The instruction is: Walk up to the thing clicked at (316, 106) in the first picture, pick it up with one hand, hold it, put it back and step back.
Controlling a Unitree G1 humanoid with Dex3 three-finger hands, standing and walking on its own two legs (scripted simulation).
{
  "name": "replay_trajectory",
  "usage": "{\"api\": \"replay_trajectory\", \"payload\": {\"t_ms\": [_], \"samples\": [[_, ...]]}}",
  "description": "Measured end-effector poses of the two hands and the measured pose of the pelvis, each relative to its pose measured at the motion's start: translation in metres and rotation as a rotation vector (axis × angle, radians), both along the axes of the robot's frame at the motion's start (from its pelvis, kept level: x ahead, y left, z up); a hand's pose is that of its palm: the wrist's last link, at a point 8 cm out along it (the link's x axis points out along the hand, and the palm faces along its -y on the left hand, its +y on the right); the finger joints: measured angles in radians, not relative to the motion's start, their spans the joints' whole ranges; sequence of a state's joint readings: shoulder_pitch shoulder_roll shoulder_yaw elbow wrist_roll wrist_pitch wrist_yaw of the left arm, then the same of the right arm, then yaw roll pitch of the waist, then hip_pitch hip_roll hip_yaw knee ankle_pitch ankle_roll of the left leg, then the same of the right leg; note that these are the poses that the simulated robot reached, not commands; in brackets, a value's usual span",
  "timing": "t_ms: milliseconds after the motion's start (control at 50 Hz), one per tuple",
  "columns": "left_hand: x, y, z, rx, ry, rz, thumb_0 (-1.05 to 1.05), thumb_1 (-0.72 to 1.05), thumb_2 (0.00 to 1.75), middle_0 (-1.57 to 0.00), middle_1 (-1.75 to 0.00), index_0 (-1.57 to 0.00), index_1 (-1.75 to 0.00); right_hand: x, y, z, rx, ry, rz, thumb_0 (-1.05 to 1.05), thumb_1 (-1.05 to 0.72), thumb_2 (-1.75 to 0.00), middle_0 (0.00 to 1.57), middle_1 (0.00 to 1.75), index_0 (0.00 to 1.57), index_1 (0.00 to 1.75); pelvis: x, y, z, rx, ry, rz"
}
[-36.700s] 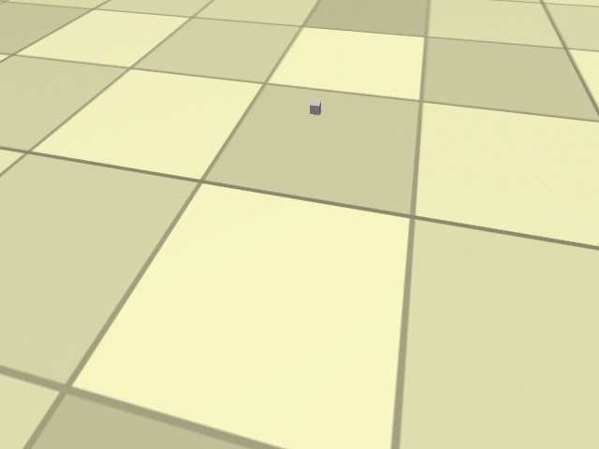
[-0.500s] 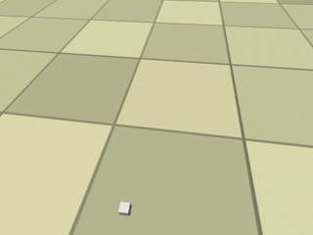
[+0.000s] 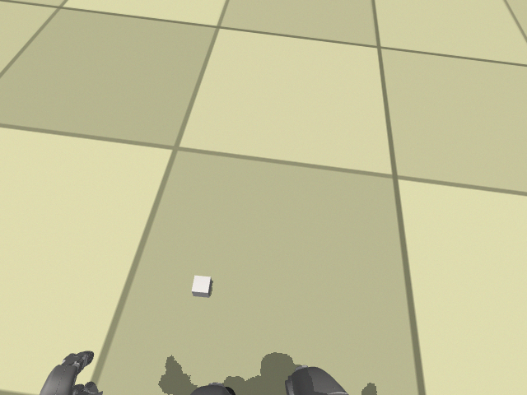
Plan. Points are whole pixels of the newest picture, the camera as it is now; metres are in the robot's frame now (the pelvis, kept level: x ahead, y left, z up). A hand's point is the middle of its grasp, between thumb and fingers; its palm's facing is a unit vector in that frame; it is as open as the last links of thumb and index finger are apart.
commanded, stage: step back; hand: left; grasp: from above
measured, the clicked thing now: (202, 286) +0.50 +0.20 -0.74
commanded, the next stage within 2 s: none
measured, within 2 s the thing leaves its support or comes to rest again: neither
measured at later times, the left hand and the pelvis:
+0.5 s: hand out of the picture -0.03 +0.24 -0.13, palm faces -0.03 -0.90 -0.43, open 7.4 cm; pelvis -0.13 -0.03 +0.00, yaw -2 degrees
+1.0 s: hand out of the picture -0.21 +0.26 -0.16, palm faces -0.03 -0.92 -0.38, open 7.4 cm; pelvis -0.30 -0.02 -0.01, yaw -3 degrees
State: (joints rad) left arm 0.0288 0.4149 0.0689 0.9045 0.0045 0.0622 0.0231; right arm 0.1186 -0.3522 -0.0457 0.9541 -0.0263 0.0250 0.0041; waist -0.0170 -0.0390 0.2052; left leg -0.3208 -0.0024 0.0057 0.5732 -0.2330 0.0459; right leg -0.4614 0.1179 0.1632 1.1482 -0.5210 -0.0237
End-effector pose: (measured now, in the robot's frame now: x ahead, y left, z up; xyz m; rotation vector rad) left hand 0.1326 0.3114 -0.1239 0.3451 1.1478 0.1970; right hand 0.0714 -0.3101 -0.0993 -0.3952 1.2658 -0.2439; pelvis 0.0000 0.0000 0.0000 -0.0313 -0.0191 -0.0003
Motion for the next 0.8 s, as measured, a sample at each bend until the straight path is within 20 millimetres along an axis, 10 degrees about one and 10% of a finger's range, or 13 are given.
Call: {"api": "replay_trajectory", "payload": {"t_ms": [240, 380, 500, 640, 800], "samples": [[-0.086, -0.022, -0.005, 0.028, 0.072, -0.051, 0.01, 0.9, 0.9, -0.2, -0.3, -0.2, -0.3, -0.036, -0.016, -0.022, 0.045, -0.16, -0.01, 0.0, -0.9, -0.9, 0.21, 0.3, 0.21, 0.3, -0.063, -0.017, -0.017, 0.038, -0.027, -0.087], [-0.153, -0.038, 0.022, 0.044, 0.07, -0.012, 0.01, 0.9, 0.9, -0.2, -0.3, -0.2, -0.3, -0.088, -0.033, -0.026, 0.08, -0.11, -0.046, 0.01, -0.91, -0.9, 0.21, 0.3, 0.21, 0.3, -0.098, -0.03, -0.005, 0.064, -0.041, -0.077], [-0.167, -0.034, 0.036, 0.065, 0.011, -0.002, 0.01, 0.9, 0.9, -0.2, -0.3, -0.2, -0.3, -0.143, -0.039, -0.023, 0.052, -0.029, -0.033, 0.01, -0.91, -0.9, 0.21, 0.3, 0.21, 0.3, -0.129, -0.028, 0.001, 0.053, -0.001, -0.03], [-0.18, -0.019, 0.019, 0.035, -0.118, -0.001, 0.01, 0.9, 0.9, -0.2, -0.3, -0.2, -0.3, -0.188, -0.025, -0.025, 0.008, 0.033, 0.035, 0.01, -0.91, -0.9, 0.21, 0.3, 0.2, 0.3, -0.177, -0.015, -0.013, 0.028, -0.008, 0.047], [-0.242, -0.012, 0.006, -0.031, -0.056, 0.034, 0.01, 0.9, 0.9, -0.2, -0.3, -0.2, -0.3, -0.221, 0.002, 0.003, 0.004, -0.047, 0.065, 0.01, -0.9, -0.9, 0.21, 0.3, 0.21, 0.3, -0.225, -0.005, -0.001, -0.001, -0.029, 0.038]]}}
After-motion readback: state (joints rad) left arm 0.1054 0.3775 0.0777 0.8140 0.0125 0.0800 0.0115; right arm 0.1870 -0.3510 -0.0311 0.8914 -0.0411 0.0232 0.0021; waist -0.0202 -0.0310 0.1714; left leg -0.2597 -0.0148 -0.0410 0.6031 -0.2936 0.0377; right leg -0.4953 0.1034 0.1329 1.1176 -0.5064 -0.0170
